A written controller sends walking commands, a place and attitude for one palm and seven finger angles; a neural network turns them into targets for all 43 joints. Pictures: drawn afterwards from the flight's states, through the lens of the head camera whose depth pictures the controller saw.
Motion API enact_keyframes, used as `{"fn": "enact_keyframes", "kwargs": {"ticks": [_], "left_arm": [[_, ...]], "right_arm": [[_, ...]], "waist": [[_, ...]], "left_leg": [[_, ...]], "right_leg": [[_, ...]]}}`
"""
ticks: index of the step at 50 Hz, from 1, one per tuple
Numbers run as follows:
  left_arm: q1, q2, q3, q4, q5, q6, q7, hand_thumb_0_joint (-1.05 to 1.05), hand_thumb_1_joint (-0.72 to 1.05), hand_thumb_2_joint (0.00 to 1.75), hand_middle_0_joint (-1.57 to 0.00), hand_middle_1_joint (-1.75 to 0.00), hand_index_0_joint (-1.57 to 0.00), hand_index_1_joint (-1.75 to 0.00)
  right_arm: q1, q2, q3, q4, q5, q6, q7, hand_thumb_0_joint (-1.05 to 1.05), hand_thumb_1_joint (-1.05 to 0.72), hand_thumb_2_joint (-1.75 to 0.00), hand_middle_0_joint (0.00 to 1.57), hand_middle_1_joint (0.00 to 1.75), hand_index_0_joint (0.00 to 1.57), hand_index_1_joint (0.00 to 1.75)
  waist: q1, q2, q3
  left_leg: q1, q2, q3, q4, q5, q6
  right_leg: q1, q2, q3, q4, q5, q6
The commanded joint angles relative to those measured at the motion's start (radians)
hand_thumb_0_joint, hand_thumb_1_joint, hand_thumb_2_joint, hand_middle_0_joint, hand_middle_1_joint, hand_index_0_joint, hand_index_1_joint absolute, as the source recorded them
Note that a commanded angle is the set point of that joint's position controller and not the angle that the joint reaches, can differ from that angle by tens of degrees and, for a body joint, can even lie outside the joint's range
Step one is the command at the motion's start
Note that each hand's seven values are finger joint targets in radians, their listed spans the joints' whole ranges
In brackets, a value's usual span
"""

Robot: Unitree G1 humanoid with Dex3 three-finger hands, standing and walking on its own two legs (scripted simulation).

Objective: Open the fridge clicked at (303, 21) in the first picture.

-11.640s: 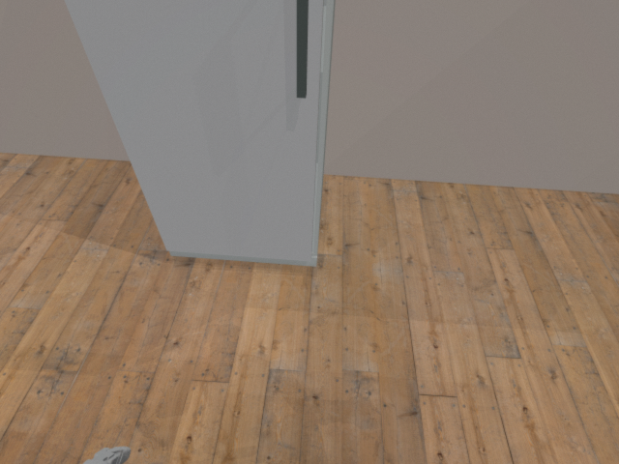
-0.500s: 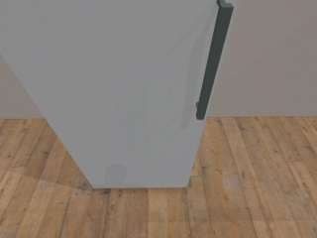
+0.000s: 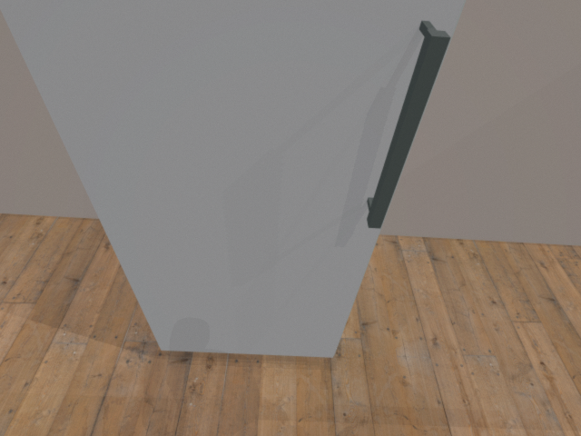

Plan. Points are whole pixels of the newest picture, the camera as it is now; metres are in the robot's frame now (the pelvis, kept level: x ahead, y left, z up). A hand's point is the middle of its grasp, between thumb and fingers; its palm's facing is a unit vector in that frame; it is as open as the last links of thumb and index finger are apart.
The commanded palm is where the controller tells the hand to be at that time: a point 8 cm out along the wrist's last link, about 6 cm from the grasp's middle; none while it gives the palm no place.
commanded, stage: come to a stop and stand still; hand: right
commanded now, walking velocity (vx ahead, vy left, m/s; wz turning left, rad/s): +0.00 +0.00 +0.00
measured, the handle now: (396, 141) +0.49 -0.12 +0.19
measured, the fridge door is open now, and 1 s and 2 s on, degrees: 0 0 0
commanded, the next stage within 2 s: look again from close up in 0.32 s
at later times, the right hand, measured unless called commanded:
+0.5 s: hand out of the picture -0.03 -0.13 -0.17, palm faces +0.04 +0.99 -0.15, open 7.3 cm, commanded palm none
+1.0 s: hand out of the picture -0.02 -0.14 -0.17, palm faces +0.05 +0.98 -0.17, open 7.3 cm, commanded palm none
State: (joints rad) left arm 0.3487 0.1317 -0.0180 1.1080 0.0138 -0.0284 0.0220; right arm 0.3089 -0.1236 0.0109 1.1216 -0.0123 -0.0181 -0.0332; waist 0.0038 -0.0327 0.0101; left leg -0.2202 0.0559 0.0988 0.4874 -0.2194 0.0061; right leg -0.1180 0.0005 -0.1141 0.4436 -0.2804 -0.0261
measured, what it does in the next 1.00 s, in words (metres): stands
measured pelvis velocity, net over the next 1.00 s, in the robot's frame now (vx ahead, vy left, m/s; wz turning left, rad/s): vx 0.00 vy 0.02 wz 0.00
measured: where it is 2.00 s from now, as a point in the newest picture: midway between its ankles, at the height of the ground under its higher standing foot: outside the picture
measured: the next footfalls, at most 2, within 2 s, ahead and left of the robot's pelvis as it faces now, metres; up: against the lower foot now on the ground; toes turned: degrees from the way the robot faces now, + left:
none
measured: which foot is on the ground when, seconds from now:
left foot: down 0.00-1.00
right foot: down 0.00-1.00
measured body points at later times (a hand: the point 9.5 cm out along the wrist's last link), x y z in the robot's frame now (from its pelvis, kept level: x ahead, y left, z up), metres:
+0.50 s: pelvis -0.01 +0.01 +0.00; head +0.00 +0.02 +0.45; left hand -0.04 +0.21 -0.17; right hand -0.03 -0.18 -0.16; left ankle +0.03 +0.11 -0.74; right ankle -0.02 -0.10 -0.74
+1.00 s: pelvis +0.00 +0.02 +0.00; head +0.01 +0.03 +0.45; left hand -0.02 +0.22 -0.17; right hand -0.02 -0.19 -0.16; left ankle +0.03 +0.11 -0.74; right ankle -0.02 -0.10 -0.74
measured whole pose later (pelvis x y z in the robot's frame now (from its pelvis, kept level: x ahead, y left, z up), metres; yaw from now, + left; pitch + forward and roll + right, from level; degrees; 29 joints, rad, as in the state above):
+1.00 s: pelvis +0.00 +0.02 +0.00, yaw +0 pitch -2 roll -1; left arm 0.32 0.11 -0.01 1.13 0.01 -0.02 0.03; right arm 0.31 -0.11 0.00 1.12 -0.01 -0.01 -0.03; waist -0.01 -0.01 0.05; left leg -0.22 0.03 0.11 0.45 -0.20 0.03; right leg -0.13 -0.03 -0.10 0.41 -0.25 0.00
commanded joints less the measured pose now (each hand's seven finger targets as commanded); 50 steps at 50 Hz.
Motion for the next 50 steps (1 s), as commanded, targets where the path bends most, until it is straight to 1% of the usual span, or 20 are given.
{"fn": "enact_keyframes", "kwargs": {"ticks": [1,4,7,9,10,12,17,19,20,25,28,30,33,35,37,41,43,46,47,50], "left_arm": [[0.068,0.065,0.013,-0.017,0.001,-0.007,0.007,0.0,0.9,0.9,-0.2,-0.3,-0.2,-0.3],[0.071,0.065,0.012,-0.008,0.001,-0.006,0.006,0.0,0.9,0.9,-0.2,-0.3,-0.2,-0.3],[0.073,0.06,0.012,-0.001,0.001,-0.004,0.006,0.0,0.9,0.9,-0.2,-0.3,-0.2,-0.3],[0.072,0.059,0.013,0.002,0.0,-0.003,0.006,0.0,0.9,0.9,-0.2,-0.3,-0.2,-0.3],[0.075,0.058,0.012,0.004,0.0,-0.003,0.006,0.0,0.9,0.9,-0.2,-0.3,-0.2,-0.3],[0.073,0.054,0.012,0.007,0.0,-0.002,0.007,0.0,0.9,0.9,-0.2,-0.3,-0.2,-0.3],[0.077,0.048,0.013,0.011,0.0,0.001,0.007,0.0,0.9,0.9,-0.2,-0.3,-0.2,-0.3],[0.081,0.046,0.014,0.012,0.0,-0.001,0.007,0.0,0.9,0.9,-0.2,-0.3,-0.2,-0.3],[0.081,0.048,0.014,0.011,0.0,-0.002,0.008,0.0,0.9,0.9,-0.2,-0.3,-0.2,-0.3],[0.081,0.042,0.014,0.013,0.0,-0.001,0.009,0.0,0.9,0.9,-0.2,-0.3,-0.2,-0.3],[0.081,0.036,0.015,0.015,0.0,-0.001,0.01,0.0,0.9,0.9,-0.2,-0.3,-0.2,-0.3],[0.081,0.038,0.016,0.012,0.0,-0.002,0.01,0.0,0.9,0.9,-0.2,-0.3,-0.2,-0.3],[0.077,0.037,0.018,0.013,-0.001,-0.005,0.011,0.0,0.9,0.9,-0.2,-0.3,-0.2,-0.3],[0.074,0.039,0.017,0.013,-0.001,-0.006,0.011,0.0,0.9,0.9,-0.2,-0.3,-0.2,-0.3],[0.073,0.04,0.018,0.011,0.0,-0.003,0.011,0.0,0.9,0.9,-0.2,-0.3,-0.2,-0.3],[0.068,0.041,0.018,0.012,0.0,-0.004,0.012,0.0,0.9,0.9,-0.2,-0.3,-0.2,-0.3],[0.065,0.037,0.018,0.014,0.0,-0.003,0.013,0.0,0.9,0.9,-0.2,-0.3,-0.2,-0.3],[0.065,0.042,0.019,0.013,0.001,-0.002,0.012,0.0,0.9,0.9,-0.2,-0.3,-0.2,-0.3],[0.065,0.043,0.018,0.012,0.001,-0.001,0.012,0.0,0.9,0.9,-0.2,-0.3,-0.2,-0.3],[0.06,0.043,0.02,0.012,0.001,-0.003,0.012,0.0,0.9,0.9,-0.2,-0.3,-0.2,-0.3]], "right_arm": [[0.072,-0.086,-0.013,-0.02,0.002,-0.013,-0.005,0.0,-0.9,-0.9,0.2,0.3,0.2,0.3],[0.068,-0.086,-0.015,-0.02,0.002,-0.014,-0.004,0.0,-0.9,-0.9,0.2,0.3,0.2,0.3],[0.068,-0.085,-0.015,-0.017,0.003,-0.013,-0.003,0.0,-0.9,-0.9,0.2,0.3,0.2,0.3],[0.068,-0.087,-0.016,-0.018,0.001,-0.014,-0.004,0.0,-0.9,-0.9,0.2,0.3,0.2,0.3],[0.069,-0.084,-0.017,-0.017,0.002,-0.014,-0.004,0.0,-0.9,-0.9,0.2,0.3,0.2,0.3],[0.071,-0.083,-0.017,-0.014,0.003,-0.013,-0.003,0.0,-0.9,-0.9,0.2,0.3,0.2,0.3],[0.077,-0.079,-0.018,-0.011,0.002,-0.013,-0.003,0.0,-0.9,-0.9,0.2,0.3,0.2,0.3],[0.077,-0.076,-0.018,-0.013,0.0,-0.014,-0.004,0.0,-0.9,-0.9,0.2,0.3,0.2,0.3],[0.081,-0.073,-0.018,-0.011,0.001,-0.015,-0.004,0.0,-0.9,-0.9,0.2,0.3,0.2,0.3],[0.083,-0.07,-0.018,-0.012,0.001,-0.015,-0.005,0.0,-0.9,-0.9,0.2,0.3,0.2,0.3],[0.084,-0.068,-0.019,-0.014,0.0,-0.013,-0.005,0.0,-0.9,-0.9,0.2,0.3,0.2,0.3],[0.083,-0.067,-0.02,-0.016,0.001,-0.014,-0.005,0.0,-0.9,-0.9,0.2,0.3,0.2,0.3],[0.084,-0.067,-0.021,-0.017,-0.001,-0.015,-0.005,0.0,-0.9,-0.9,0.2,0.3,0.2,0.3],[0.082,-0.07,-0.021,-0.018,0.0,-0.015,-0.006,0.0,-0.9,-0.9,0.2,0.3,0.2,0.3],[0.081,-0.069,-0.022,-0.018,0.001,-0.014,-0.005,0.0,-0.9,-0.9,0.2,0.3,0.2,0.3],[0.079,-0.07,-0.022,-0.02,0.001,-0.014,-0.005,0.0,-0.9,-0.9,0.2,0.3,0.2,0.3],[0.077,-0.07,-0.022,-0.021,-0.001,-0.013,-0.006,0.0,-0.9,-0.9,0.2,0.3,0.2,0.3],[0.075,-0.074,-0.024,-0.022,0.0,-0.013,-0.005,0.0,-0.9,-0.9,0.2,0.3,0.2,0.3],[0.075,-0.074,-0.024,-0.023,0.001,-0.012,-0.004,0.0,-0.9,-0.9,0.2,0.3,0.2,0.3],[0.077,-0.077,-0.025,-0.024,0.0,-0.014,-0.004,0.0,-0.9,-0.9,0.2,0.3,0.2,0.3]], "waist": [[-0.01,0.051,0.113],[-0.01,0.048,0.1],[-0.008,0.043,0.101],[-0.008,0.059,0.109],[-0.007,0.058,0.096],[-0.008,0.033,0.107],[-0.006,0.042,0.105],[-0.006,0.049,0.092],[-0.007,0.036,0.089],[-0.008,0.049,0.101],[-0.01,0.029,0.105],[-0.01,0.048,0.099],[-0.012,0.045,0.081],[-0.014,0.031,0.085],[-0.012,0.053,0.098],[-0.013,0.024,0.092],[-0.013,0.037,0.099],[-0.013,0.056,0.102],[-0.012,0.052,0.099],[-0.012,0.04,0.084]], "left_leg": [[0.009,0.07,-0.109,-0.12,0.002,0.037],[0.019,0.07,-0.108,-0.121,0.012,0.038],[0.013,0.072,-0.115,-0.134,-0.015,0.039],[0.012,0.074,-0.117,-0.141,-0.018,0.039],[0.014,0.074,-0.119,-0.142,-0.025,0.04],[-0.001,0.072,-0.122,-0.148,-0.048,0.04],[-0.009,0.072,-0.128,-0.159,-0.069,0.04],[0.008,0.073,-0.123,-0.153,-0.043,0.04],[0.008,0.072,-0.126,-0.154,-0.039,0.041],[0.006,0.071,-0.124,-0.155,-0.034,0.041],[0.01,0.068,-0.118,-0.153,-0.024,0.041],[0.012,0.069,-0.121,-0.15,-0.019,0.041],[0.031,0.068,-0.109,-0.139,0.032,0.039],[0.035,0.071,-0.11,-0.137,0.04,0.04],[0.019,0.071,-0.113,-0.147,0.008,0.041],[0.024,0.068,-0.113,-0.14,0.032,0.04],[0.026,0.066,-0.11,-0.14,0.045,0.041],[0.021,0.07,-0.115,-0.149,0.015,0.04],[0.018,0.069,-0.121,-0.154,-0.002,0.041],[0.026,0.07,-0.119,-0.149,0.027,0.041]], "right_leg": [[-0.135,-0.097,0.108,-0.134,0.031,-0.006],[-0.128,-0.1,0.108,-0.135,0.044,-0.005],[-0.127,-0.098,0.105,-0.138,0.028,-0.002],[-0.129,-0.098,0.102,-0.131,0.029,-0.001],[-0.122,-0.098,0.101,-0.132,0.03,-0.001],[-0.125,-0.098,0.1,-0.137,0.011,0.001],[-0.123,-0.095,0.094,-0.13,0.004,0.002],[-0.123,-0.098,0.095,-0.127,0.02,0.002],[-0.12,-0.099,0.096,-0.127,0.024,0.002],[-0.127,-0.099,0.095,-0.126,0.028,0.003],[-0.131,-0.104,0.097,-0.131,0.029,0.003],[-0.129,-0.101,0.096,-0.128,0.038,0.003],[-0.115,-0.108,0.097,-0.127,0.071,0.002],[-0.12,-0.106,0.097,-0.128,0.074,0.003],[-0.121,-0.105,0.093,-0.127,0.054,0.004],[-0.113,-0.107,0.097,-0.132,0.071,0.004],[-0.111,-0.111,0.098,-0.134,0.078,0.003],[-0.114,-0.105,0.093,-0.132,0.06,0.005],[-0.112,-0.103,0.093,-0.132,0.054,0.005],[-0.101,-0.105,0.092,-0.127,0.076,0.006]]}}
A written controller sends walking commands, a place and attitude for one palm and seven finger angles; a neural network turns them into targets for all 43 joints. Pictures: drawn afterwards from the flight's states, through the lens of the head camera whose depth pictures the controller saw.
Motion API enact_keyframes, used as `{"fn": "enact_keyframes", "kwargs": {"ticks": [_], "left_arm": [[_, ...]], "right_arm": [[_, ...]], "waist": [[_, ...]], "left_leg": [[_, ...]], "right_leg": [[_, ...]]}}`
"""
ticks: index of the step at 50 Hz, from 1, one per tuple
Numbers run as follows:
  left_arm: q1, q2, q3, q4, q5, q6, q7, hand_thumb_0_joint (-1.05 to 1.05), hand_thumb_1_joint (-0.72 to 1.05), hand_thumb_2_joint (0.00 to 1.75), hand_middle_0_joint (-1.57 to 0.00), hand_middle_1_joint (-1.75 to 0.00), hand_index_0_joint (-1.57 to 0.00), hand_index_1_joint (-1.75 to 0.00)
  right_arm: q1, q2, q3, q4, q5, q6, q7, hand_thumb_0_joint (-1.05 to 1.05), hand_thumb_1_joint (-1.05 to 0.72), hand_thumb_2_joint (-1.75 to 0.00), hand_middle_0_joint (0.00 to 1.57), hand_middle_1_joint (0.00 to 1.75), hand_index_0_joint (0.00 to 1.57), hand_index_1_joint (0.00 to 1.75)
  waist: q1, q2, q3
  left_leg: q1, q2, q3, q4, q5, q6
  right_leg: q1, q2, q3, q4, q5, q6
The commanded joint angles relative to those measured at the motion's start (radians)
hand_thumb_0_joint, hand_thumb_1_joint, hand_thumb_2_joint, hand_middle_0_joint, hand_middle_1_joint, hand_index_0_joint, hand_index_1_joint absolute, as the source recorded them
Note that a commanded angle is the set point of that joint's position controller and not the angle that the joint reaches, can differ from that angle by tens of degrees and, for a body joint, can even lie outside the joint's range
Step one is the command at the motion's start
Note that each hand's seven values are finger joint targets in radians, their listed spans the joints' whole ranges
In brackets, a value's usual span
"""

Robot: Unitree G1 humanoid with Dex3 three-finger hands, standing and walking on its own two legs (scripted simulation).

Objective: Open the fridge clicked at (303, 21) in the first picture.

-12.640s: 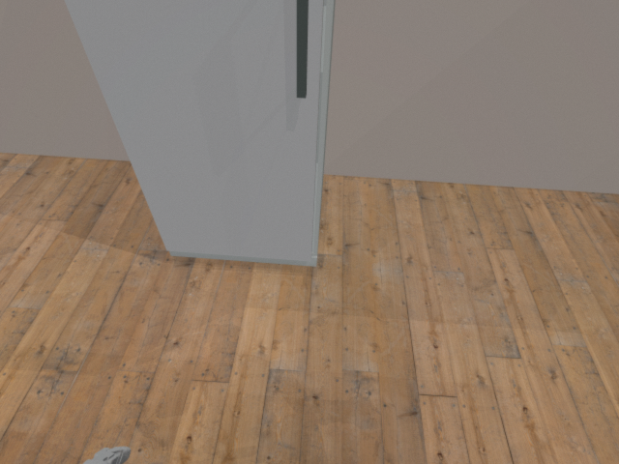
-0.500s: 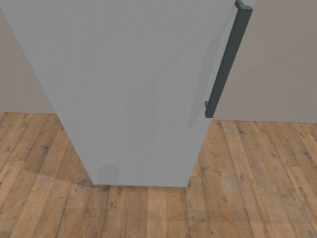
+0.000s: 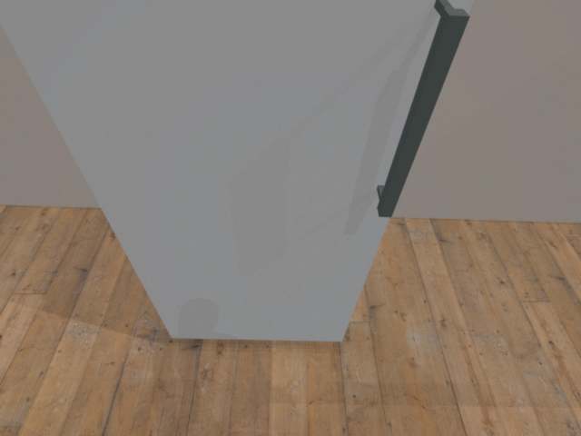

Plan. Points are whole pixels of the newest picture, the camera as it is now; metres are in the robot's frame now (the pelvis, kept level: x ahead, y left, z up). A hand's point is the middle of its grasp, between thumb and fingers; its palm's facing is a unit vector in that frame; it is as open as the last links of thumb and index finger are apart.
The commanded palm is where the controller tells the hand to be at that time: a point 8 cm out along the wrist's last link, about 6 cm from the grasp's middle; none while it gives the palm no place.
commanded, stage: look again from close up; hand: right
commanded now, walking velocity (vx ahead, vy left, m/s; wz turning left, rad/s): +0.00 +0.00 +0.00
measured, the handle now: (408, 127) +0.49 -0.13 +0.19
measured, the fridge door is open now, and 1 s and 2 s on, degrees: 0 0 0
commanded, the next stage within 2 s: raise the hand to about handle height in 0.12 s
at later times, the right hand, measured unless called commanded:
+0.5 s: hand (433, 369) +0.21 -0.16 +0.02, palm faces +0.07 +1.00 +0.01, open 7.7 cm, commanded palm +0.12 -0.23 -0.02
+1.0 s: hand (497, 373) +0.20 -0.23 +0.05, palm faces -0.03 +1.00 -0.06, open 10.7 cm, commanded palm +0.16 -0.29 +0.07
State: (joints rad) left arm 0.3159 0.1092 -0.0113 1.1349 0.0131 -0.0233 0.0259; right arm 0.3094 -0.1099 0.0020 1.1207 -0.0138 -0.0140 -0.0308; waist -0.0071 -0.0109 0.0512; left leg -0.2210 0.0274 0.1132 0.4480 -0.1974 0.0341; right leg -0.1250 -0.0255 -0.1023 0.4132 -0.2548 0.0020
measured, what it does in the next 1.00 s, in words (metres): stands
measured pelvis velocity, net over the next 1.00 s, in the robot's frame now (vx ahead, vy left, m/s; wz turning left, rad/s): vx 0.00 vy -0.03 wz -0.04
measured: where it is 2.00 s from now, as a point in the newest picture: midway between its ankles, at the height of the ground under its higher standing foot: outside the picture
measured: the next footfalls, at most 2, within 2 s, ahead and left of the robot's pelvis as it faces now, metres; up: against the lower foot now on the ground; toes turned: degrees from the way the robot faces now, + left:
none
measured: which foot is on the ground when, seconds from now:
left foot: down 0.00-1.00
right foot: down 0.00-1.00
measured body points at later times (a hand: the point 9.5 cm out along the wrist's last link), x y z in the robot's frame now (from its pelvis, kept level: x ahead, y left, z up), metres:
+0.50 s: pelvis -0.01 -0.01 -0.03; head -0.01 +0.00 +0.42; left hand +0.15 +0.27 -0.09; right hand +0.20 -0.22 +0.03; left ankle +0.03 +0.09 -0.74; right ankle -0.02 -0.12 -0.74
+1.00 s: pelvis +0.00 -0.03 -0.03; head +0.02 -0.03 +0.42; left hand +0.18 +0.16 -0.11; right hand +0.20 -0.28 +0.05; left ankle +0.03 +0.09 -0.74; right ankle -0.02 -0.12 -0.74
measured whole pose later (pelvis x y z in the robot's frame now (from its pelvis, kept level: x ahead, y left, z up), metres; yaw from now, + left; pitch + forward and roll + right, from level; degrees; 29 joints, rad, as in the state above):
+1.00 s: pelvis +0.00 -0.03 -0.03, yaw -2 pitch +4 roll +2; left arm 0.25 0.17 -0.09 0.58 -0.04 -0.25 0.04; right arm 0.38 -0.28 -0.21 -0.12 0.30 -0.18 0.34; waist -0.01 -0.04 -0.06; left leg -0.49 0.05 0.13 0.75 -0.34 0.00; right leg -0.45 -0.02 -0.05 0.82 -0.45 -0.04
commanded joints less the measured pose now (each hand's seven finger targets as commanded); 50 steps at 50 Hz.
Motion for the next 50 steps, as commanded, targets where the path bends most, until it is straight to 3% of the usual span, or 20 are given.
{"fn": "enact_keyframes", "kwargs": {"ticks": [1,10,11,12,13,14,15,16,19,21,22,23,25,28,31,35,38,44,47,50], "left_arm": [[0.097,0.066,0.013,-0.015,0.002,-0.008,0.008,0.0,0.9,0.9,-0.2,-0.3,-0.2,-0.3],[0.091,0.069,0.014,-0.012,0.001,-0.009,0.009,0.0,0.9,0.9,-0.2,-0.3,-0.2,-0.3],[-0.047,0.127,0.025,-0.079,-0.009,-0.017,-0.003,0.0,0.9,0.9,-0.2,-0.3,-0.2,-0.3],[-0.036,0.334,0.031,-0.449,-0.046,-0.174,0.044,0.0,0.9,0.9,-0.2,-0.3,-0.2,-0.3],[-0.165,0.229,-0.004,-0.405,-0.063,-0.25,0.077,0.0,0.9,0.9,-0.2,-0.3,-0.2,-0.3],[-0.111,0.185,0.01,-0.442,-0.061,-0.298,0.067,0.0,0.9,0.9,-0.2,-0.3,-0.2,-0.3],[-0.102,0.196,0.013,-0.392,-0.087,-0.317,0.072,0.0,0.9,0.9,-0.2,-0.3,-0.2,-0.3],[-0.115,0.239,0.028,-0.45,-0.094,-0.34,0.079,0.0,0.9,0.9,-0.2,-0.3,-0.2,-0.3],[-0.101,0.261,0.059,-0.521,-0.05,-0.383,0.069,0.0,0.9,0.9,-0.2,-0.3,-0.2,-0.3],[-0.141,0.256,0.083,-0.574,-0.033,-0.376,0.037,0.0,0.9,0.9,-0.2,-0.3,-0.2,-0.3],[-0.16,0.26,0.094,-0.605,-0.028,-0.363,0.015,0.0,0.9,0.9,-0.2,-0.3,-0.2,-0.3],[-0.171,0.267,0.111,-0.637,-0.034,-0.34,-0.014,0.0,0.9,0.9,-0.2,-0.3,-0.2,-0.3],[-0.219,0.271,0.12,-0.708,-0.035,-0.303,-0.042,0.0,0.9,0.9,-0.2,-0.3,-0.2,-0.3],[-0.236,0.254,0.111,-0.778,-0.041,-0.242,-0.035,0.0,0.9,0.9,-0.2,-0.3,-0.2,-0.3],[-0.195,0.232,0.096,-0.823,-0.045,-0.22,-0.009,0.0,0.9,0.9,-0.2,-0.3,-0.2,-0.3],[-0.112,0.239,0.069,-0.78,-0.038,-0.244,0.009,0.0,0.9,0.9,-0.2,-0.3,-0.2,-0.3],[-0.114,0.263,0.048,-0.749,-0.047,-0.274,0.023,0.0,0.9,0.9,-0.2,-0.3,-0.2,-0.3],[-0.169,0.255,0.031,-0.747,-0.069,-0.291,0.042,0.0,0.9,0.9,-0.2,-0.3,-0.2,-0.3],[-0.193,0.237,0.021,-0.748,-0.064,-0.299,0.041,0.0,0.9,0.9,-0.2,-0.3,-0.2,-0.3],[-0.184,0.236,0.013,-0.738,-0.06,-0.318,0.034,0.0,0.9,0.9,-0.2,-0.3,-0.2,-0.3]], "right_arm": [[0.073,-0.093,-0.017,-0.026,0.002,-0.019,-0.007,0.0,-0.9,-0.9,0.2,0.3,0.2,0.3],[0.072,-0.095,-0.016,-0.024,0.002,-0.019,-0.007,0.0,-0.9,-0.9,0.2,0.3,0.2,0.3],[0.144,-0.139,-0.014,0.02,-0.008,-0.032,-0.044,0.0,-0.9,-0.9,0.2,0.3,0.2,0.3],[-0.621,-0.294,-0.028,-1.511,0.219,-0.254,-0.018,0.0,-0.88,-0.89,0.2,0.32,0.2,0.32],[-0.52,-0.402,-0.148,-1.486,0.18,-0.24,-0.092,0.0,-0.85,-0.88,0.2,0.33,0.2,0.33],[-0.02,-0.097,0.022,-1.187,0.143,-0.093,-0.11,0.0,-0.83,-0.87,0.21,0.34,0.21,0.34],[0.056,0.028,0.094,-1.088,0.173,-0.019,-0.108,0.0,-0.81,-0.86,0.21,0.36,0.21,0.36],[-0.019,0.011,0.114,-1.247,0.208,-0.064,-0.088,0.0,-0.78,-0.85,0.21,0.37,0.21,0.37],[0.031,-0.061,0.021,-1.205,0.189,-0.208,-0.033,0.0,-0.71,-0.82,0.21,0.42,0.21,0.42],[0.284,-0.023,-0.035,-1.028,0.224,-0.331,0.075,0.0,-0.67,-0.8,0.22,0.45,0.22,0.45],[0.349,-0.036,-0.073,-1.005,0.244,-0.403,0.139,0.0,-0.64,-0.79,0.22,0.47,0.22,0.47],[0.43,-0.11,-0.173,-0.947,0.256,-0.459,0.211,0.0,-0.62,-0.78,0.22,0.48,0.22,0.48],[0.422,-0.176,-0.228,-1.03,0.253,-0.551,0.318,0.0,-0.57,-0.76,0.22,0.51,0.22,0.51],[0.371,-0.213,-0.262,-1.209,0.271,-0.484,0.328,0.0,-0.5,-0.73,0.23,0.55,0.23,0.55],[0.222,-0.207,-0.245,-1.45,0.283,-0.471,0.271,0.0,-0.43,-0.7,0.23,0.6,0.23,0.6],[0.029,-0.179,-0.148,-1.581,0.267,-0.541,0.255,0.0,-0.34,-0.66,0.24,0.66,0.24,0.66],[-0.048,-0.194,-0.107,-1.51,0.275,-0.516,0.326,0.0,-0.27,-0.63,0.25,0.7,0.25,0.7],[0.054,-0.295,-0.276,-1.42,0.313,-0.272,0.39,0.0,-0.13,-0.57,0.25,0.8,0.25,0.8],[0.07,-0.298,-0.337,-1.457,0.347,-0.217,0.355,0.0,-0.06,-0.54,0.26,0.84,0.26,0.84],[0.046,-0.301,-0.351,-1.491,0.356,-0.214,0.335,0.0,0.01,-0.51,0.27,0.88,0.27,0.88]], "waist": [[0.0,0.024,0.034],[-0.003,0.021,0.044],[-0.044,0.066,0.027],[0.102,-0.151,-0.479],[0.043,-0.23,-0.383],[0.03,-0.181,-0.253],[0.043,-0.031,-0.124],[0.053,0.026,-0.04],[0.058,0.235,-0.026],[-0.014,0.341,0.001],[-0.031,0.327,-0.028],[-0.06,0.239,-0.05],[-0.06,0.164,-0.134],[-0.089,-0.013,-0.2],[-0.044,-0.092,-0.258],[0.06,-0.075,-0.258],[0.09,-0.055,-0.206],[-0.004,-0.046,-0.311],[-0.032,0.01,-0.301],[-0.038,-0.021,-0.264]], "left_leg": [[0.036,0.099,-0.132,-0.109,0.009,0.014],[0.042,0.1,-0.125,-0.104,0.038,0.014],[0.048,0.16,-0.179,-0.056,0.502,-0.014],[0.167,0.062,-0.146,0.002,0.251,-0.01],[0.123,0.016,-0.143,0.03,0.071,-0.006],[0.055,0.006,-0.059,0.04,-0.042,0.004],[-0.029,0.002,-0.04,0.011,-0.08,-0.016],[-0.091,0.008,-0.053,-0.013,-0.172,-0.032],[-0.214,0.014,-0.077,-0.001,-0.359,-0.036],[-0.25,0.017,-0.092,0.068,-0.404,-0.033],[-0.233,0.016,-0.098,0.106,-0.371,-0.028],[-0.186,0.022,-0.117,0.14,-0.288,-0.009],[-0.145,0.032,-0.123,0.217,-0.093,-0.002],[-0.136,0.027,-0.121,0.268,-0.009,0.002],[-0.184,0.003,-0.099,0.285,-0.015,-0.006],[-0.289,-0.025,-0.068,0.303,0.012,-0.013],[-0.323,-0.03,-0.066,0.277,-0.066,-0.014],[-0.138,-0.012,-0.041,0.227,-0.006,-0.014],[-0.092,-0.017,-0.009,0.22,0.048,-0.017],[-0.075,-0.021,-0.001,0.203,0.074,-0.013]], "right_leg": [[-0.094,-0.08,0.081,-0.097,0.054,-0.023],[-0.094,-0.081,0.082,-0.098,0.074,-0.021],[-0.151,-0.096,0.042,0.119,0.079,0.007],[0.083,0.019,0.071,-0.009,0.141,-0.03],[0.048,0.013,0.029,0.003,0.094,-0.025],[-0.086,0.006,0.059,-0.042,0.024,-0.025],[-0.135,0.0,0.085,-0.022,-0.036,-0.02],[-0.149,0.003,0.099,0.006,-0.088,-0.026],[-0.268,0.043,0.091,0.139,-0.114,-0.021],[-0.416,0.042,0.086,0.213,-0.118,-0.001],[-0.459,0.048,0.078,0.248,-0.11,0.008],[-0.46,0.056,0.068,0.281,-0.075,0.018],[-0.488,0.066,0.052,0.338,-0.01,0.008],[-0.48,0.067,0.039,0.334,0.037,-0.008],[-0.422,0.049,0.055,0.338,0.038,-0.018],[-0.356,0.022,0.108,0.379,0.054,-0.027],[-0.366,0.014,0.136,0.37,-0.019,-0.03],[-0.328,0.014,0.141,0.27,0.048,-0.022],[-0.313,0.008,0.151,0.223,0.114,-0.013],[-0.284,0.005,0.147,0.188,0.158,-0.002]]}}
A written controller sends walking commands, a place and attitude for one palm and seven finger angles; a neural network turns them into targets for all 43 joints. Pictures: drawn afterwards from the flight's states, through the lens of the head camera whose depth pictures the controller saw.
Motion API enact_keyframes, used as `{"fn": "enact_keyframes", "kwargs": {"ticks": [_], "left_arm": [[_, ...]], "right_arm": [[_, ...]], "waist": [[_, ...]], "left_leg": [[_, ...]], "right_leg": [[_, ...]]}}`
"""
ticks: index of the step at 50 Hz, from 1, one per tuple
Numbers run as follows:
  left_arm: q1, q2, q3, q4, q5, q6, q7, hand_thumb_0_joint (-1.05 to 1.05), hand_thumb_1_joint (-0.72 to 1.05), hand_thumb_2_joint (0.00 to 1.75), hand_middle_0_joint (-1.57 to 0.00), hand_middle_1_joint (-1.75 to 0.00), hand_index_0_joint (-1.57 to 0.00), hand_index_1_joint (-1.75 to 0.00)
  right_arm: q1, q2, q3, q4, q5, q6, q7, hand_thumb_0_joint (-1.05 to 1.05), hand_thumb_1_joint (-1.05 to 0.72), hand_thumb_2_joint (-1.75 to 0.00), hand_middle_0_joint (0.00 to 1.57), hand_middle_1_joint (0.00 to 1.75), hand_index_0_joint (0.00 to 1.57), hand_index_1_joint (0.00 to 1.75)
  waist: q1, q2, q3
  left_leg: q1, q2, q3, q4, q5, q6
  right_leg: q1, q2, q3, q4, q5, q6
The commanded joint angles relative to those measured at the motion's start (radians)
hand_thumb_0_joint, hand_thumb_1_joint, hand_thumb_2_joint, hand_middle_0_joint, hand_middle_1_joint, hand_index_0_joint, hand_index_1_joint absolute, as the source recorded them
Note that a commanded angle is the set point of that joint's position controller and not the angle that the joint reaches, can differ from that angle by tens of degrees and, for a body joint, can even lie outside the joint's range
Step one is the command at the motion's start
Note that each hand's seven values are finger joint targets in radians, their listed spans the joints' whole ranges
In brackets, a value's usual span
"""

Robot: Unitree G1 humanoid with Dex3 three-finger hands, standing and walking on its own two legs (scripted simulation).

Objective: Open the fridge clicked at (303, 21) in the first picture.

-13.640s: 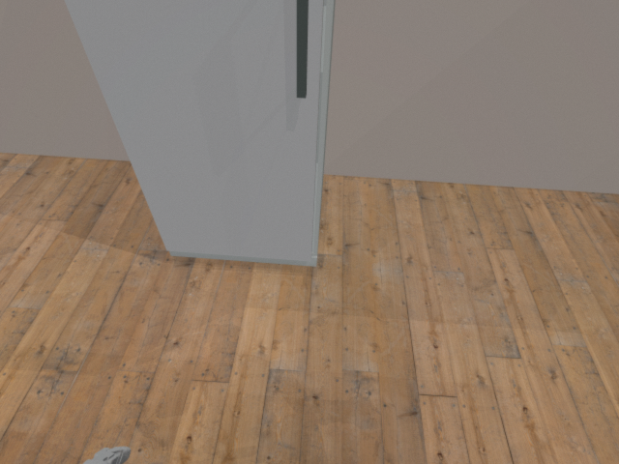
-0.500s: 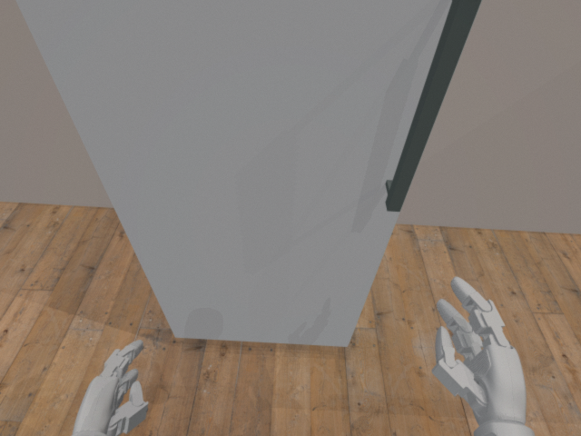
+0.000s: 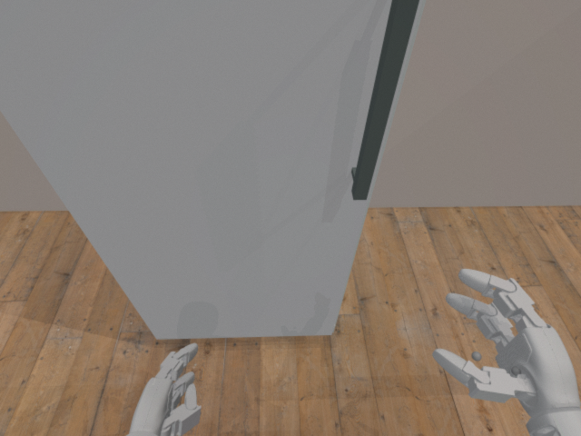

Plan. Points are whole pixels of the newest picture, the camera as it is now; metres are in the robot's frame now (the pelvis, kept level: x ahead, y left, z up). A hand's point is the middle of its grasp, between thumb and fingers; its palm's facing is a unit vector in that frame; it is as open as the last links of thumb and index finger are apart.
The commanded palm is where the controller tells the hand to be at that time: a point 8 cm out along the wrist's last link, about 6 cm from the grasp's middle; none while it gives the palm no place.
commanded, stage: raise the hand to about handle height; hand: right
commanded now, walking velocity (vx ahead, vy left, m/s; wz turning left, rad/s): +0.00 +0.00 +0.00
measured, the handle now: (375, 101) +0.50 -0.08 +0.22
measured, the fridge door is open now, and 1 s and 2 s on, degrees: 0 0 0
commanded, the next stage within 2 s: move the hooked fingers beside the handle in 1.32 s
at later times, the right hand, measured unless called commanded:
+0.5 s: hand (568, 285) +0.25 -0.25 +0.18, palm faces +0.03 +0.99 -0.10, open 13.5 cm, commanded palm +0.22 -0.30 +0.19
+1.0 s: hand out of the picture +0.29 -0.26 +0.23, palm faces +0.01 +0.99 -0.11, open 13.9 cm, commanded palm +0.25 -0.30 +0.24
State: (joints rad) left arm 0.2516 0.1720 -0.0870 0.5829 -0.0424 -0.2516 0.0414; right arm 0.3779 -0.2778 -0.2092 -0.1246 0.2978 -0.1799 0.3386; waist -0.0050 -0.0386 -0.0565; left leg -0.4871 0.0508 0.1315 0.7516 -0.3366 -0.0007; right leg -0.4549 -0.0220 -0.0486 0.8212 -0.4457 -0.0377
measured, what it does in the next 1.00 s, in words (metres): stands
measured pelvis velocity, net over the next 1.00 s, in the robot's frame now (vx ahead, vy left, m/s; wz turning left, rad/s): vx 0.01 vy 0.02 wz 0.00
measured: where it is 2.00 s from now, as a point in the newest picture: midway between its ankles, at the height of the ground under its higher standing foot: outside the picture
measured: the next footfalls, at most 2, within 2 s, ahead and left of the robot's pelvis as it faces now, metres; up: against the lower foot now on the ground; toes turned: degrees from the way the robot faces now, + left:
none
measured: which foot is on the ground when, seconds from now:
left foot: down 0.00-1.00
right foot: down 0.00-1.00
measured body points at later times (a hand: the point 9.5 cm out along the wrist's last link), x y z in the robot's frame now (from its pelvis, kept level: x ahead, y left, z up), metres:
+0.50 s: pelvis +0.01 +0.00 +0.03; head -0.01 +0.00 +0.48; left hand +0.21 +0.22 -0.02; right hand +0.24 -0.31 +0.18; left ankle +0.03 +0.13 -0.71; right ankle -0.01 -0.09 -0.71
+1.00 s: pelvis +0.01 +0.02 +0.03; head -0.01 +0.04 +0.48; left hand +0.19 +0.26 -0.04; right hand +0.28 -0.31 +0.24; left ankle +0.03 +0.13 -0.71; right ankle -0.01 -0.09 -0.71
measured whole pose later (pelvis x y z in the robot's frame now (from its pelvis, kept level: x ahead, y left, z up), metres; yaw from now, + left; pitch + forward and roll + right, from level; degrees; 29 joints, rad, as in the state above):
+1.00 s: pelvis +0.01 +0.02 +0.03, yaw +0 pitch -3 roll +0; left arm 0.22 0.31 -0.08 0.60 -0.09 -0.21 0.08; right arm -0.17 -0.53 -0.51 0.15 0.34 0.22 0.52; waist -0.04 -0.06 -0.01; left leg -0.20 0.03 0.13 0.47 -0.22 0.02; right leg -0.15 -0.02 -0.05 0.50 -0.30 -0.01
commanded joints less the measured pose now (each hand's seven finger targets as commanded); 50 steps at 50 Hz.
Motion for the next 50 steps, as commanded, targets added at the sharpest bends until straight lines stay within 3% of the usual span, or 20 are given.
{"fn": "enact_keyframes", "kwargs": {"ticks": [1,3,7,10,13,16,21,25,28,30,35,38,41,45,47,48,50], "left_arm": [[-0.111,0.175,0.091,-0.18,-0.006,-0.097,0.017,0.0,0.9,0.9,-0.2,-0.3,-0.2,-0.3],[-0.105,0.187,0.091,-0.172,-0.005,-0.109,0.018,0.0,0.9,0.9,-0.2,-0.3,-0.2,-0.3],[-0.091,0.204,0.089,-0.157,-0.014,-0.126,0.028,0.0,0.9,0.9,-0.2,-0.3,-0.2,-0.3],[-0.089,0.212,0.089,-0.147,-0.015,-0.133,0.04,0.0,0.9,0.9,-0.2,-0.3,-0.2,-0.3],[-0.097,0.216,0.081,-0.136,-0.016,-0.135,0.048,0.0,0.9,0.9,-0.2,-0.3,-0.2,-0.3],[-0.104,0.214,0.075,-0.132,-0.018,-0.137,0.054,0.0,0.9,0.9,-0.2,-0.3,-0.2,-0.3],[-0.114,0.216,0.062,-0.13,-0.023,-0.116,0.057,0.0,0.9,0.9,-0.2,-0.3,-0.2,-0.3],[-0.134,0.212,0.052,-0.139,-0.026,-0.096,0.057,0.0,0.9,0.9,-0.2,-0.3,-0.2,-0.3],[-0.136,0.211,0.046,-0.137,-0.026,-0.081,0.058,0.0,0.9,0.9,-0.2,-0.3,-0.2,-0.3],[-0.142,0.21,0.041,-0.135,-0.03,-0.067,0.06,0.0,0.9,0.9,-0.2,-0.3,-0.2,-0.3],[-0.16,0.212,0.036,-0.136,-0.037,-0.048,0.063,0.0,0.9,0.9,-0.2,-0.3,-0.2,-0.3],[-0.168,0.217,0.035,-0.14,-0.039,-0.041,0.059,0.0,0.9,0.9,-0.2,-0.3,-0.2,-0.3],[-0.172,0.222,0.037,-0.143,-0.045,-0.035,0.059,0.0,0.9,0.9,-0.2,-0.3,-0.2,-0.3],[-0.172,0.234,0.048,-0.149,-0.049,-0.025,0.048,0.0,0.9,0.9,-0.2,-0.3,-0.2,-0.3],[-0.174,0.235,0.052,-0.164,-0.049,-0.026,0.045,0.0,0.9,0.9,-0.2,-0.3,-0.2,-0.3],[-0.177,0.232,0.053,-0.165,-0.048,-0.023,0.042,0.0,0.9,0.9,-0.2,-0.3,-0.2,-0.3],[-0.181,0.229,0.054,-0.171,-0.048,-0.022,0.044,0.0,0.9,0.9,-0.2,-0.3,-0.2,-0.3]], "right_arm": [[-0.021,-0.131,-0.143,-0.245,0.045,-0.049,-0.038,0.0,0.03,-0.5,0.27,0.9,0.27,0.9],[-0.049,-0.146,-0.15,-0.229,0.044,-0.043,-0.03,0.0,0.08,-0.48,0.27,0.93,0.27,0.93],[-0.141,-0.169,-0.148,-0.228,0.043,-0.016,-0.001,0.0,0.17,-0.44,0.28,0.99,0.28,0.99],[-0.227,-0.223,-0.192,-0.237,0.047,0.01,0.007,0.0,0.24,-0.41,0.28,1.03,0.28,1.03],[-0.315,-0.265,-0.222,-0.231,0.049,0.034,0.008,0.0,0.31,-0.38,0.29,1.08,0.29,1.08],[-0.382,-0.274,-0.229,-0.21,0.052,0.068,0.019,0.0,0.38,-0.35,0.29,1.12,0.29,1.12],[-0.478,-0.317,-0.258,-0.121,0.053,0.156,0.055,0.0,0.5,-0.3,0.3,1.2,0.3,1.2],[-0.597,-0.368,-0.286,-0.133,0.053,0.205,0.077,0.0,0.5,-0.3,0.3,1.2,0.3,1.2],[-0.617,-0.415,-0.326,-0.088,0.053,0.236,0.089,0.0,0.5,-0.3,0.3,1.2,0.3,1.2],[-0.676,-0.421,-0.327,-0.051,0.061,0.258,0.106,0.0,0.5,-0.3,0.3,1.2,0.3,1.2],[-0.784,-0.486,-0.36,0.009,0.061,0.297,0.134,0.0,0.5,-0.3,0.3,1.2,0.3,1.2],[-0.817,-0.535,-0.386,0.049,0.062,0.311,0.149,0.0,0.5,-0.3,0.3,1.2,0.3,1.2],[-0.892,-0.557,-0.388,0.072,0.056,0.325,0.164,0.0,0.5,-0.3,0.3,1.2,0.3,1.2],[-0.79,-0.506,-0.366,0.139,0.074,0.344,0.19,0.0,0.5,-0.3,0.3,1.2,0.3,1.2],[-0.797,-0.528,-0.381,0.09,0.071,0.342,0.187,0.0,0.5,-0.3,0.3,1.2,0.3,1.2],[-0.776,-0.545,-0.399,0.09,0.074,0.344,0.18,0.0,0.5,-0.3,0.3,1.2,0.3,1.2],[-0.818,-0.558,-0.414,0.042,0.073,0.335,0.164,0.0,0.5,-0.3,0.3,1.2,0.3,1.2]], "waist": [[-0.037,-0.003,-0.151],[-0.035,0.027,-0.13],[-0.022,-0.023,-0.098],[-0.028,-0.038,-0.118],[-0.036,-0.065,-0.087],[-0.038,-0.094,-0.08],[-0.043,-0.059,-0.047],[-0.046,-0.086,-0.075],[-0.051,-0.058,-0.094],[-0.04,-0.026,-0.085],[-0.04,-0.047,-0.091],[-0.047,-0.015,-0.107],[-0.039,-0.048,-0.119],[-0.044,0.003,-0.108],[-0.048,-0.012,-0.142],[-0.053,0.022,-0.129],[-0.051,-0.028,-0.14]], "left_leg": [[0.185,-0.045,-0.017,-0.108,0.212,0.021],[0.204,-0.045,-0.022,-0.128,0.219,0.022],[0.195,-0.043,-0.023,-0.164,0.185,0.02],[0.232,-0.043,-0.026,-0.19,0.194,0.022],[0.257,-0.045,-0.028,-0.219,0.192,0.027],[0.275,-0.044,-0.027,-0.24,0.207,0.027],[0.3,-0.048,-0.031,-0.277,0.228,0.028],[0.333,-0.046,-0.036,-0.3,0.251,0.031],[0.35,-0.05,-0.042,-0.314,0.28,0.031],[0.347,-0.049,-0.041,-0.328,0.274,0.028],[0.357,-0.041,-0.053,-0.351,0.259,0.029],[0.386,-0.034,-0.071,-0.361,0.261,0.028],[0.387,-0.028,-0.073,-0.361,0.262,0.027],[0.388,-0.011,-0.097,-0.346,0.29,0.023],[0.394,-0.016,-0.084,-0.332,0.317,0.022],[0.4,-0.008,-0.106,-0.34,0.308,0.019],[0.393,-0.011,-0.105,-0.341,0.28,0.02]], "right_leg": [[0.062,-0.001,0.091,-0.226,0.351,0.041],[0.067,-0.001,0.088,-0.239,0.357,0.04],[0.116,-0.003,0.093,-0.275,0.325,0.041],[0.166,-0.004,0.099,-0.303,0.343,0.04],[0.194,-0.004,0.105,-0.333,0.348,0.041],[0.232,-0.003,0.11,-0.362,0.361,0.046],[0.251,-0.001,0.111,-0.398,0.361,0.041],[0.288,0.004,0.106,-0.413,0.379,0.037],[0.312,0.005,0.101,-0.411,0.409,0.031],[0.308,0.008,0.099,-0.42,0.385,0.027],[0.314,0.016,0.09,-0.427,0.359,0.019],[0.301,0.018,0.086,-0.417,0.359,0.014],[0.311,0.022,0.083,-0.422,0.354,0.013],[0.277,0.017,0.073,-0.396,0.358,0.014],[0.295,0.02,0.073,-0.394,0.385,0.012],[0.275,0.014,0.069,-0.381,0.38,0.013],[0.287,0.018,0.067,-0.388,0.364,0.012]]}}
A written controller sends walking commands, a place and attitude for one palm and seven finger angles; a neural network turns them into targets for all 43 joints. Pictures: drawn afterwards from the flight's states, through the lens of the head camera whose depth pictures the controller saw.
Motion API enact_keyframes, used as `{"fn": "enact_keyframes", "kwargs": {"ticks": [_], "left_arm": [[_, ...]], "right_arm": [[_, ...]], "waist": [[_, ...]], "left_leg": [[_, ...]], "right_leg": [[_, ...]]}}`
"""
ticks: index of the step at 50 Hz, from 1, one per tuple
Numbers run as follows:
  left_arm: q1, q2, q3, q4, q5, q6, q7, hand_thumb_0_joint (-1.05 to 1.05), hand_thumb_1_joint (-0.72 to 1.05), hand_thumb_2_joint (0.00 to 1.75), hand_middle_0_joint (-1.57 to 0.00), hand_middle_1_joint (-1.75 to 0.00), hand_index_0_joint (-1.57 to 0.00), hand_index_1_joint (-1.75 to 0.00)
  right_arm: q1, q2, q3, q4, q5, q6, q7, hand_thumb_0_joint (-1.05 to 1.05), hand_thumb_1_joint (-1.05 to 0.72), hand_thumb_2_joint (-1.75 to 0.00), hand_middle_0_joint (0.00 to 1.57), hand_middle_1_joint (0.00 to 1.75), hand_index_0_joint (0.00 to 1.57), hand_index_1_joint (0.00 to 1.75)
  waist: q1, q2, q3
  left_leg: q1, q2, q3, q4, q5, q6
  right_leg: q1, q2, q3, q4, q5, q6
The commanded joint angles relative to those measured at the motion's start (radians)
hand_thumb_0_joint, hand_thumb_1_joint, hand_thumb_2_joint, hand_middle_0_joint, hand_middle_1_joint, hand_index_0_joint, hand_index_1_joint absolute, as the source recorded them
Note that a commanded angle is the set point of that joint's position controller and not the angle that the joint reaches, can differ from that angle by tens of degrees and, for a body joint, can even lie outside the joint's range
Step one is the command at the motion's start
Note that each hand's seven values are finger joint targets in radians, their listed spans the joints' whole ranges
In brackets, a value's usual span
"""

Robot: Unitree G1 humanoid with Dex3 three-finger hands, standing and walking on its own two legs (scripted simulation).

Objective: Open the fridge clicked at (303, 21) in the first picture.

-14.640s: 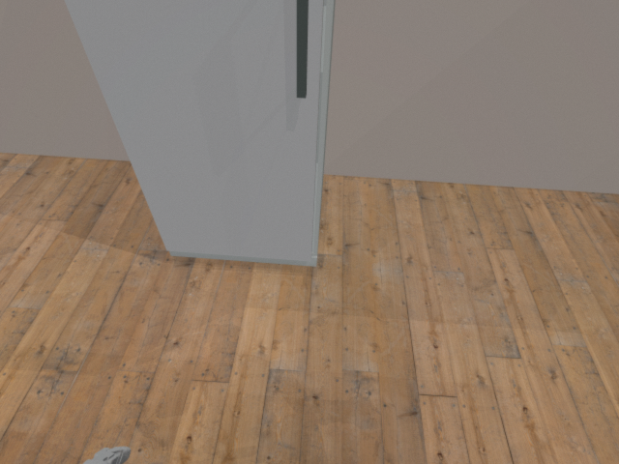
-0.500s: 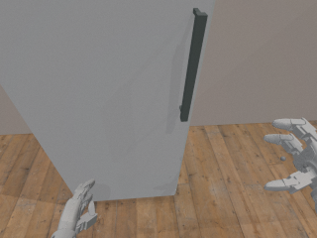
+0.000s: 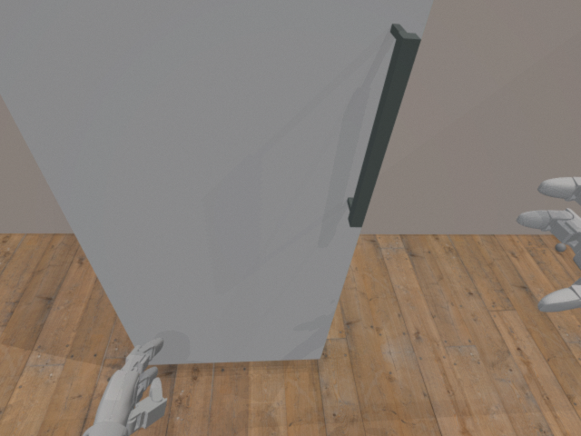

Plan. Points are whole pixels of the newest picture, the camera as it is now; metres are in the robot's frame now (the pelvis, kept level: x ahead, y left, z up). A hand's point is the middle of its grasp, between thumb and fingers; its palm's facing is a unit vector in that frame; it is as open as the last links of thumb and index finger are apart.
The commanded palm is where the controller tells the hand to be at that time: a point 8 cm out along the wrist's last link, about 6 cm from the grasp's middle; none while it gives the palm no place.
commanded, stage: raise the hand to about handle height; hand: right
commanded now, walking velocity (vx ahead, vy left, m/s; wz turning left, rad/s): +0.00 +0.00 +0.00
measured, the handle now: (373, 141) +0.49 -0.10 +0.19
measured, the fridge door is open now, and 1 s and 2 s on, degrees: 0 0 0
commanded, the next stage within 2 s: move the hooked fingers beside the handle in 0.32 s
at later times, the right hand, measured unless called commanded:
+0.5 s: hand (561, 250) +0.28 -0.28 +0.20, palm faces +0.04 +0.99 -0.10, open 13.9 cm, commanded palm +0.25 -0.31 +0.21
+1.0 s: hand (503, 217) +0.33 -0.24 +0.20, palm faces -0.01 +1.00 -0.07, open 13.9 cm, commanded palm +0.31 -0.28 +0.20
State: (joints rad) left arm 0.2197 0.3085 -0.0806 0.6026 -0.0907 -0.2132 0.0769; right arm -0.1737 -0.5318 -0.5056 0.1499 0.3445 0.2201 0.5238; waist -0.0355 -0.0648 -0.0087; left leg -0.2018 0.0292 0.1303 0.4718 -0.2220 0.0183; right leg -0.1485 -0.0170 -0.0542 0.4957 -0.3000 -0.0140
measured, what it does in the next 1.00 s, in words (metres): stands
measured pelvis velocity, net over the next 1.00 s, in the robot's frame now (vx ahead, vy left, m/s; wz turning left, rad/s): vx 0.01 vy -0.01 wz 0.01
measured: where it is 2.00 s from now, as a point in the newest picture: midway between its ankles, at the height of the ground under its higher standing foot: outside the picture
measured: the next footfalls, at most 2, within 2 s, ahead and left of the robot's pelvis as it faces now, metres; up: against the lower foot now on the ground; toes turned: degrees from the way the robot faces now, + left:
none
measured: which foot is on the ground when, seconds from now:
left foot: down 0.00-1.00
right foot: down 0.00-1.00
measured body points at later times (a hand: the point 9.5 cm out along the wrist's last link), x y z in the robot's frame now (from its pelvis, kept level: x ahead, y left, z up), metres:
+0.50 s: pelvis +0.00 +0.00 +0.00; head -0.02 +0.02 +0.45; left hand +0.19 +0.22 -0.07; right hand +0.27 -0.33 +0.21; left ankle +0.02 +0.11 -0.74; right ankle -0.02 -0.11 -0.74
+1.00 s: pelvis +0.01 -0.01 +0.00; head -0.01 +0.01 +0.45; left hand +0.18 +0.22 -0.07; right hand +0.33 -0.29 +0.20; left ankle +0.02 +0.11 -0.74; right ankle -0.02 -0.11 -0.74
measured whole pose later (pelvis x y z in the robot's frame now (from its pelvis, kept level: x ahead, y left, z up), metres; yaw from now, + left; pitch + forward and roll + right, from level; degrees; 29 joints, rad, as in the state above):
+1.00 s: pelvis +0.01 -0.01 +0.00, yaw +0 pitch -2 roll +0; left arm 0.23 0.27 -0.08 0.61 -0.09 -0.19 0.09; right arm -0.29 -0.42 -0.37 0.16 0.28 0.23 0.37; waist -0.02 -0.05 -0.01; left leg -0.20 0.04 0.12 0.46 -0.22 0.01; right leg -0.13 0.00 -0.06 0.46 -0.29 -0.03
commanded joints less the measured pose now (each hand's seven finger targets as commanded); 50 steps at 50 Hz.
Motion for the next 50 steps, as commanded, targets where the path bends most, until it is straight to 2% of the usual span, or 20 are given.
{"fn": "enact_keyframes", "kwargs": {"ticks": [1,2,3,7,8,11,17,19,22,23,27,28,32,33,36,38,43,47,48,50], "left_arm": [[-0.148,0.09,0.048,-0.191,0.0,-0.062,0.012,0.0,0.9,0.9,-0.2,-0.3,-0.2,-0.3],[-0.149,0.088,0.049,-0.193,0.001,-0.068,0.015,0.0,0.9,0.9,-0.2,-0.3,-0.2,-0.3],[-0.146,0.087,0.048,-0.189,0.005,-0.067,0.016,0.0,0.9,0.9,-0.2,-0.3,-0.2,-0.3],[-0.135,0.085,0.047,-0.181,0.002,-0.076,0.026,0.0,0.9,0.9,-0.2,-0.3,-0.2,-0.3],[-0.129,0.087,0.046,-0.176,0.005,-0.072,0.024,0.0,0.9,0.9,-0.2,-0.3,-0.2,-0.3],[-0.132,0.091,0.045,-0.174,-0.001,-0.071,0.027,0.0,0.9,0.9,-0.2,-0.3,-0.2,-0.3],[-0.139,0.089,0.042,-0.178,0.001,-0.075,0.027,0.0,0.9,0.9,-0.2,-0.3,-0.2,-0.3],[-0.139,0.09,0.041,-0.174,0.003,-0.071,0.024,0.0,0.9,0.9,-0.2,-0.3,-0.2,-0.3],[-0.137,0.089,0.039,-0.166,-0.001,-0.071,0.027,0.0,0.9,0.9,-0.2,-0.3,-0.2,-0.3],[-0.138,0.087,0.041,-0.164,0.0,-0.069,0.027,0.0,0.9,0.9,-0.2,-0.3,-0.2,-0.3],[-0.134,0.081,0.038,-0.165,-0.001,-0.078,0.035,0.0,0.9,0.9,-0.2,-0.3,-0.2,-0.3],[-0.132,0.078,0.037,-0.16,0.001,-0.075,0.033,0.0,0.9,0.9,-0.2,-0.3,-0.2,-0.3],[-0.129,0.082,0.041,-0.158,0.004,-0.072,0.033,0.0,0.9,0.9,-0.2,-0.3,-0.2,-0.3],[-0.127,0.084,0.042,-0.155,0.008,-0.067,0.029,0.0,0.9,0.9,-0.2,-0.3,-0.2,-0.3],[-0.137,0.074,0.04,-0.165,0.003,-0.062,0.024,0.0,0.9,0.9,-0.2,-0.3,-0.2,-0.3],[-0.131,0.076,0.042,-0.162,0.005,-0.056,0.022,0.0,0.9,0.9,-0.2,-0.3,-0.2,-0.3],[-0.127,0.08,0.048,-0.162,0.006,-0.045,0.022,0.0,0.9,0.9,-0.2,-0.3,-0.2,-0.3],[-0.128,0.072,0.047,-0.164,0.004,-0.044,0.023,0.0,0.9,0.9,-0.2,-0.3,-0.2,-0.3],[-0.123,0.075,0.047,-0.157,0.006,-0.039,0.023,0.0,0.9,0.9,-0.2,-0.3,-0.2,-0.3],[-0.119,0.078,0.049,-0.148,0.002,-0.032,0.029,0.0,0.9,0.9,-0.2,-0.3,-0.2,-0.3]], "right_arm": [[-0.27,-0.303,-0.12,-0.245,0.025,-0.071,-0.033,0.0,0.5,-0.3,0.3,1.2,0.3,1.2],[-0.289,-0.307,-0.124,-0.279,0.023,-0.082,-0.045,0.0,0.5,-0.3,0.3,1.2,0.3,1.2],[-0.277,-0.331,-0.144,-0.294,0.023,-0.09,-0.055,0.0,0.5,-0.3,0.3,1.2,0.3,1.2],[-0.276,-0.294,-0.118,-0.273,0.007,-0.087,-0.07,0.0,0.5,-0.3,0.3,1.2,0.3,1.2],[-0.248,-0.294,-0.114,-0.244,0.007,-0.078,-0.067,0.0,0.5,-0.3,0.3,1.2,0.3,1.2],[-0.271,-0.278,-0.09,-0.214,0.007,-0.064,-0.053,0.0,0.5,-0.3,0.3,1.2,0.3,1.2],[-0.291,-0.286,-0.096,-0.237,0.015,-0.074,-0.041,0.0,0.5,-0.3,0.3,1.2,0.3,1.2],[-0.278,-0.29,-0.102,-0.22,0.018,-0.075,-0.04,0.0,0.5,-0.3,0.3,1.2,0.3,1.2],[-0.323,-0.265,-0.065,-0.196,0.011,-0.073,-0.039,0.0,0.5,-0.3,0.3,1.2,0.3,1.2],[-0.33,-0.26,-0.053,-0.185,0.011,-0.072,-0.041,0.0,0.5,-0.3,0.3,1.2,0.3,1.2],[-0.434,-0.212,0.017,-0.224,-0.011,-0.085,-0.059,0.0,0.5,-0.3,0.3,1.2,0.3,1.2],[-0.422,-0.213,0.02,-0.212,-0.012,-0.085,-0.066,0.0,0.5,-0.3,0.3,1.2,0.3,1.2],[-0.428,-0.231,-0.013,-0.194,-0.024,-0.086,-0.092,0.0,0.5,-0.3,0.3,1.2,0.3,1.2],[-0.404,-0.248,-0.029,-0.186,-0.025,-0.084,-0.099,0.0,0.5,-0.3,0.3,1.2,0.3,1.2],[-0.433,-0.183,0.022,-0.206,-0.032,-0.075,-0.113,0.0,0.5,-0.3,0.3,1.2,0.3,1.2],[-0.418,-0.184,0.024,-0.184,-0.036,-0.066,-0.127,0.0,0.5,-0.3,0.3,1.2,0.3,1.2],[-0.438,-0.193,0.013,-0.19,-0.046,-0.061,-0.15,0.0,0.5,-0.3,0.3,1.2,0.3,1.2],[-0.467,-0.141,0.055,-0.215,-0.046,-0.065,-0.161,0.0,0.5,-0.3,0.3,1.2,0.3,1.2],[-0.467,-0.14,0.064,-0.196,-0.049,-0.062,-0.165,0.0,0.5,-0.3,0.3,1.2,0.3,1.2],[-0.519,-0.117,0.093,-0.168,-0.055,-0.055,-0.171,0.0,0.5,-0.3,0.3,1.2,0.3,1.2]], "waist": [[-0.019,-0.004,-0.192],[-0.018,-0.024,-0.192],[-0.024,-0.003,-0.192],[-0.014,-0.058,-0.177],[-0.018,-0.024,-0.148],[-0.006,-0.004,-0.14],[-0.009,-0.008,-0.187],[-0.008,0.026,-0.166],[0.004,-0.011,-0.141],[0.005,0.021,-0.125],[0.016,-0.051,-0.17],[0.014,-0.014,-0.159],[0.002,-0.02,-0.197],[-0.007,0.011,-0.2],[-0.001,-0.039,-0.196],[-0.004,0.003,-0.189],[-0.006,0.022,-0.219],[0.003,-0.022,-0.228],[0.005,0.019,-0.206],[0.022,0.028,-0.198]], "left_leg": [[0.108,0.007,-0.098,-0.061,0.154,0.0],[0.1,0.004,-0.09,-0.063,0.144,0.001],[0.121,0.007,-0.1,-0.064,0.155,0.002],[0.093,-0.004,-0.073,-0.062,0.174,0.004],[0.097,0.0,-0.083,-0.072,0.172,0.003],[0.072,-0.002,-0.083,-0.077,0.129,-0.002],[0.088,-0.005,-0.075,-0.065,0.153,0.0],[0.091,-0.002,-0.084,-0.072,0.144,-0.001],[0.053,-0.005,-0.074,-0.074,0.119,-0.001],[0.057,0.0,-0.092,-0.082,0.115,0.0],[0.034,-0.008,-0.066,-0.068,0.106,0.004],[0.043,-0.006,-0.074,-0.078,0.104,0.005],[0.067,-0.004,-0.06,-0.059,0.151,0.008],[0.094,-0.002,-0.065,-0.061,0.172,0.009],[0.073,-0.003,-0.055,-0.048,0.2,0.011],[0.08,-0.003,-0.058,-0.054,0.199,0.011],[0.097,-0.002,-0.058,-0.047,0.223,0.011],[0.076,-0.003,-0.054,-0.038,0.236,0.012],[0.077,-0.003,-0.055,-0.047,0.229,0.011],[0.057,-0.004,-0.056,-0.05,0.206,0.007]], "right_leg": [[-0.013,0.014,0.071,-0.065,0.214,-0.013],[0.0,0.015,0.071,-0.071,0.209,-0.013],[-0.007,0.011,0.071,-0.065,0.224,-0.013],[0.023,0.014,0.068,-0.085,0.231,-0.014],[0.002,0.01,0.069,-0.082,0.226,-0.014],[0.0,0.012,0.072,-0.088,0.184,-0.016],[0.023,0.015,0.079,-0.082,0.208,-0.016],[0.004,0.011,0.079,-0.082,0.201,-0.016],[0.009,0.014,0.079,-0.087,0.178,-0.013],[-0.002,0.007,0.08,-0.079,0.179,-0.013],[0.049,0.014,0.091,-0.095,0.175,-0.013],[0.036,0.008,0.088,-0.092,0.175,-0.013],[0.041,0.011,0.091,-0.099,0.217,-0.011],[0.025,0.008,0.088,-0.095,0.238,-0.01],[0.042,0.009,0.086,-0.102,0.264,-0.006],[0.032,0.004,0.083,-0.1,0.265,-0.007],[0.039,0.003,0.08,-0.097,0.292,-0.008],[0.062,0.004,0.083,-0.097,0.31,-0.003],[0.048,0.0,0.08,-0.096,0.3,-0.006],[0.047,0.004,0.08,-0.101,0.267,-0.008]]}}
